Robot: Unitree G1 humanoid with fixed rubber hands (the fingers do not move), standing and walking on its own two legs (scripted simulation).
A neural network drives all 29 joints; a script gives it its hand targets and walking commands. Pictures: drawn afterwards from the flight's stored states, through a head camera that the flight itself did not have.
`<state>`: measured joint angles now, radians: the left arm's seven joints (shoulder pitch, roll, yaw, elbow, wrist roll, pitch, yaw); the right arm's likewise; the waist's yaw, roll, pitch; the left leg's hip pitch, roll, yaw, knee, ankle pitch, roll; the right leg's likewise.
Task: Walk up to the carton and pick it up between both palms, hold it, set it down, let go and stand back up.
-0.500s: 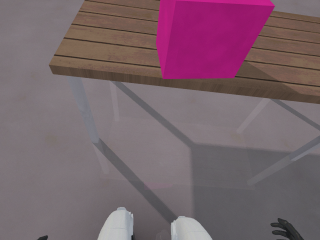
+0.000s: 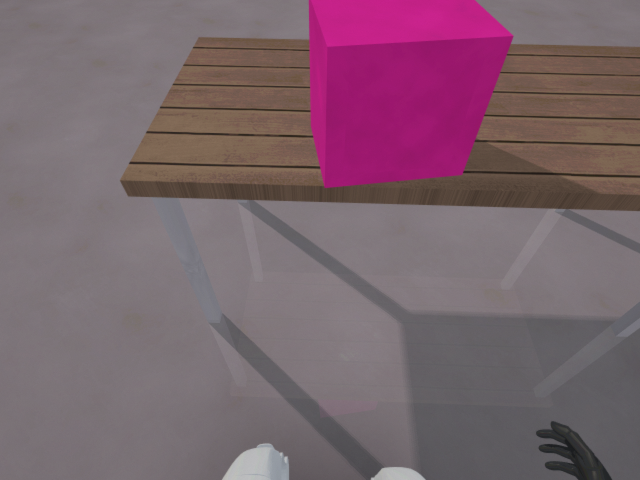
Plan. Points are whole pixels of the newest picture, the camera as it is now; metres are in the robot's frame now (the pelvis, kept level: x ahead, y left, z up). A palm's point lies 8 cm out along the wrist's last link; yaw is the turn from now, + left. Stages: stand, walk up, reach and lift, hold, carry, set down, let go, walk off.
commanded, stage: walk up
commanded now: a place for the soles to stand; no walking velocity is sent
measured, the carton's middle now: (390, 90) +0.78 -0.12 +0.08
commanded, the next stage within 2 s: none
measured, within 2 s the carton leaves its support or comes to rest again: neither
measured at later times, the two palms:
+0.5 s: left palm out of the picture +0.06 +0.29 -0.10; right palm out of the picture +0.12 -0.34 -0.06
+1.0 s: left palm out of the picture +0.07 +0.28 -0.10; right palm out of the picture +0.13 -0.35 -0.06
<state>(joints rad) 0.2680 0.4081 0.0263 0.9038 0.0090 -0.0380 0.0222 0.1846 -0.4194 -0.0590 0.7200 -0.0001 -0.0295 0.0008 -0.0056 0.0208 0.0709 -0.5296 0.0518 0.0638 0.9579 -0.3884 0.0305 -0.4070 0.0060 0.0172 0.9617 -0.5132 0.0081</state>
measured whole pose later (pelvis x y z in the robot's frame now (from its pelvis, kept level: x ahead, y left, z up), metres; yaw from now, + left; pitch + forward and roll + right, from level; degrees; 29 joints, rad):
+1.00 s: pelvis +0.00 -0.03 +0.01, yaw -1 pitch -2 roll +0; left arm 0.26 0.39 0.03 0.92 0.01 -0.05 0.02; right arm 0.17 -0.42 -0.06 0.73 0.00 -0.02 0.00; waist -0.01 -0.02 0.06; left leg -0.49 0.07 0.06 0.89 -0.36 -0.01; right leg -0.39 0.03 0.02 0.93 -0.50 -0.02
